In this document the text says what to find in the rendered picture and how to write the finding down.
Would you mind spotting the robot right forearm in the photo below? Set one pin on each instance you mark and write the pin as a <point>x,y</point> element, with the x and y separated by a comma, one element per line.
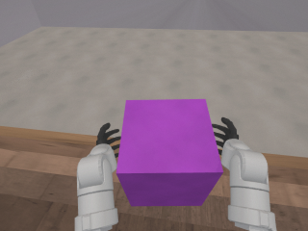
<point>249,204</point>

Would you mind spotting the robot right hand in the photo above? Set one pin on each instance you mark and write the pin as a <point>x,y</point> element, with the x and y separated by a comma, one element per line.
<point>230,132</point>

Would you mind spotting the robot left forearm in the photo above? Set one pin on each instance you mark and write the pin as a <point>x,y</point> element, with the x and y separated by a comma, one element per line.
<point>96,204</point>

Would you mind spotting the robot left hand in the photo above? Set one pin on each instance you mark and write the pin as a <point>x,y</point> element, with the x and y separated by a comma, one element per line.
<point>102,137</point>

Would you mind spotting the carton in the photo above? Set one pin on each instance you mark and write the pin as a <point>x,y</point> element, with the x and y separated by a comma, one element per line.
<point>168,154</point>

